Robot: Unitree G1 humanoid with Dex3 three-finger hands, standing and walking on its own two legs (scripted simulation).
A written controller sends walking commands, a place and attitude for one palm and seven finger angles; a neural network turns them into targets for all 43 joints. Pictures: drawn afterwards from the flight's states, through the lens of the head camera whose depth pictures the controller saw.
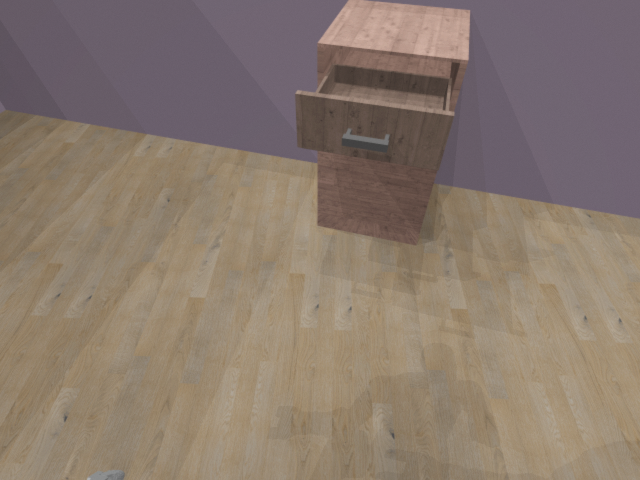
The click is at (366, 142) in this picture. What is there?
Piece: drawer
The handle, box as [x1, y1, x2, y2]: [342, 128, 389, 152]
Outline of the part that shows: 342,137 342,145 386,152 389,135 386,134 383,140 351,135 351,129 348,128 346,133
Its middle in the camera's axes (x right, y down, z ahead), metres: +0.12 -0.25 +0.99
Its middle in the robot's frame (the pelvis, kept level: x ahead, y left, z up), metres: +0.91 -0.07 -0.07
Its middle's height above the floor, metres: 0.70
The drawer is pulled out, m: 0.30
